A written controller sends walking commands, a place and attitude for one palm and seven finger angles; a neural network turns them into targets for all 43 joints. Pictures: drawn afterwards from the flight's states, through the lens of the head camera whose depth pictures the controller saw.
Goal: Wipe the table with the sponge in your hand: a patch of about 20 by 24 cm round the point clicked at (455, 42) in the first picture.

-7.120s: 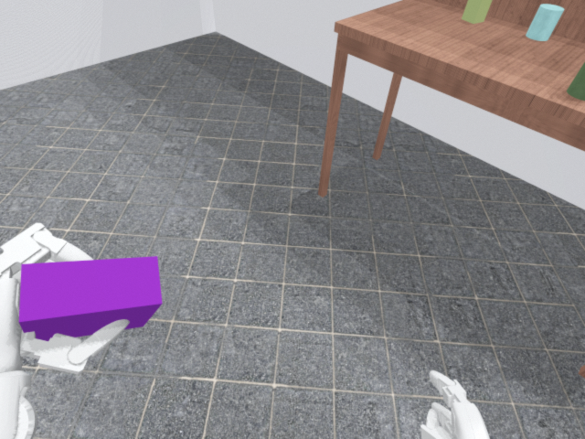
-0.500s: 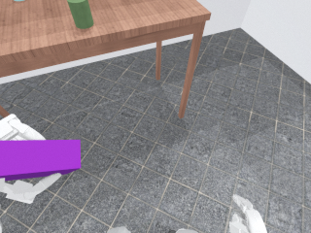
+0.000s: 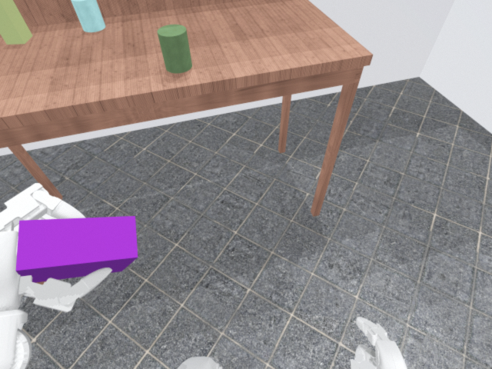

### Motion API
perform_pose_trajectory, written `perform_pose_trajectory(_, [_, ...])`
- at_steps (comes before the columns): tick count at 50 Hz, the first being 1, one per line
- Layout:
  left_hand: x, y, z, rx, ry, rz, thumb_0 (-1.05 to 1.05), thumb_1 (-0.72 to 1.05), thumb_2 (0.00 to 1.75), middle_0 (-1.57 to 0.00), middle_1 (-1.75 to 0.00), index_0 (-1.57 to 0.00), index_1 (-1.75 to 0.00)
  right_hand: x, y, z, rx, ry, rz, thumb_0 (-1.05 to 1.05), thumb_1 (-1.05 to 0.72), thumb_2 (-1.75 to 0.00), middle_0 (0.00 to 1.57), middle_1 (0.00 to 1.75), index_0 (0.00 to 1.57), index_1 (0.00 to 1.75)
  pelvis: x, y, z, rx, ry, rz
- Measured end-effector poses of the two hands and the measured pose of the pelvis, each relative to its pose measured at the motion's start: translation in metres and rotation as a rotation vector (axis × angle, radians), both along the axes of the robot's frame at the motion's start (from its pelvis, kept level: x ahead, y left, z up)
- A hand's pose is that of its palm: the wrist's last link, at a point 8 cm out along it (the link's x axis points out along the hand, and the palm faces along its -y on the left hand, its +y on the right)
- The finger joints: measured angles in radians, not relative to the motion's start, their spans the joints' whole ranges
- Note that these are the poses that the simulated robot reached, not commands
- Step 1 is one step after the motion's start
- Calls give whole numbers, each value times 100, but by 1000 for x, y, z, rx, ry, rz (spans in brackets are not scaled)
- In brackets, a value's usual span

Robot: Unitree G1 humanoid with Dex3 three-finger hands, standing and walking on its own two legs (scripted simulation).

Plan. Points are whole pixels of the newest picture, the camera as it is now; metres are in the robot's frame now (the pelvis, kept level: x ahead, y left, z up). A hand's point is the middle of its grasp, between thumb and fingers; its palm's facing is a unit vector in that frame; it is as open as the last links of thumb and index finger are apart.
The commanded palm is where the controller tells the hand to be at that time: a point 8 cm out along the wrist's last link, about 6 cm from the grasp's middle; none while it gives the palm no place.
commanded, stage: take the last steps up to it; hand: left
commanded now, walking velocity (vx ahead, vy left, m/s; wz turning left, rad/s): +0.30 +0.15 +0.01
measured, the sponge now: (95, 249) +0.23 +0.20 +0.15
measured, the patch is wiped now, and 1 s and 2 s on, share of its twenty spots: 0.00 0.00 0.00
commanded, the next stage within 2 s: come to a stop and stand still in 1.06 s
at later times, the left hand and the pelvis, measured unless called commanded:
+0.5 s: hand (40, 163) +0.34 +0.30 +0.19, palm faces +0.32 -0.80 -0.51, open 9.4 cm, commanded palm +0.28 +0.36 +0.18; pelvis +0.11 +0.08 +0.00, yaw -1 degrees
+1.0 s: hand (17, 107) +0.46 +0.40 +0.19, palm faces +0.40 -0.79 -0.47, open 9.4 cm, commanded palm +0.39 +0.44 +0.18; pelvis +0.23 +0.16 -0.01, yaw -1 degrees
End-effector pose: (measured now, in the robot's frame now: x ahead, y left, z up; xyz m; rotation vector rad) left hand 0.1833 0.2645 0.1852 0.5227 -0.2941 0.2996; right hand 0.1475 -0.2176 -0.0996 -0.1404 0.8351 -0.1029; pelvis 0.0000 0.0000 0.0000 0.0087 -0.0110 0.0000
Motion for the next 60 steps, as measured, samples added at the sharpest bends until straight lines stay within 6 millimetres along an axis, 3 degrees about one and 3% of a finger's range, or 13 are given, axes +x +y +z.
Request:
perform_pose_trajectory(5, [11, 25, 4, 50, 60, 30, 0, -43, 100, -82, -134, -82, -135, 16, -1, 12, -51, 35, -5, 1, -91, -90, 20, 30, 20, 30, 19, 14, 9, 24, 28, 4])
perform_pose_trajectory(9, [25, 51, 0, 32, 39, 58, 0, -43, 100, -82, -134, -82, -135, 34, 4, 15, -127, 43, -1, 1, -91, -90, 20, 30, 20, 30, 39, 37, 4, 18, 27, 8])
perform_pose_trajectory(15, [67, 83, -5, 14, -44, 41, 0, -43, 100, -82, -134, -82, -135, 70, 36, 17, -128, -26, -51, 1, -91, -90, 20, 30, 20, 30, 63, 66, -6, 8, 8, -9])
perform_pose_trajectory(20, [97, 83, 10, 25, -50, -11, 0, -43, 100, -82, -134, -82, -135, 92, 72, 21, -30, -74, -45, 1, -91, -90, 20, 30, 20, 30, 85, 75, 2, -9, 29, -23])
perform_pose_trajectory(24, [112, 75, 23, 77, -31, -48, 0, -43, 100, -82, -134, -82, -135, 106, 88, 11, 23, -67, -33, 1, -91, -90, 20, 30, 20, 30, 107, 79, 3, -8, 38, -22])
perform_pose_trajectory(28, [125, 79, 19, 143, -1, -11, 0, -43, 100, -82, -134, -82, -135, 122, 88, -13, 42, -23, -21, 1, -90, -90, 21, 30, 20, 30, 130, 77, -9, -12, 27, 1])
perform_pose_trajectory(31, [135, 93, 8, 91, 22, 49, 0, -43, 100, -82, -134, -82, -134, 134, 82, -20, 23, 39, -4, 1, -91, -90, 21, 30, 20, 30, 142, 81, -8, -2, 10, 9])
perform_pose_trajectory(37, [159, 110, -10, -4, 87, 91, 0, -43, 100, -82, -134, -82, -134, 159, 71, 1, -61, 71, 4, 1, -91, -90, 20, 30, 20, 30, 167, 96, 6, 26, 17, 13])
perform_pose_trajectory(42, [187, 120, 3, 11, 13, 1, 0, -43, 100, -82, -134, -82, -134, 190, 77, 19, -148, 37, -2, 1, -91, -90, 20, 30, 20, 30, 191, 120, 6, 35, 13, 16])
perform_pose_trajectory(47, [219, 156, 17, 96, -129, -51, 0, -43, 100, -82, -134, -82, -134, 226, 105, 21, -169, -61, -78, 1, -91, -90, 20, 30, 20, 30, 219, 156, -12, 20, -2, -3])
perform_pose_trajectory(52, [247, 189, 18, 89, -117, 2, 0, -43, 99, -82, -134, -82, -134, 247, 155, 20, -54, -83, -72, 1, -91, -90, 20, 30, 20, 30, 235, 168, -6, -2, 13, -15])
perform_pose_trajectory(56, [252, 189, 14, 44, -60, 15, 0, -43, 99, -82, -134, -82, -134, 255, 186, 14, 23, -76, -33, 1, -91, -90, 20, 30, 20, 30, 249, 175, -2, -3, 26, -16])
perform_pose_trajectory(60, [254, 176, 14, 56, -16, 4, 0, -43, 99, -82, -134, -82, -134, 264, 199, -2, 61, -52, 10, 1, -91, -90, 21, 30, 20, 30, 263, 175, -5, 14, 22, -6])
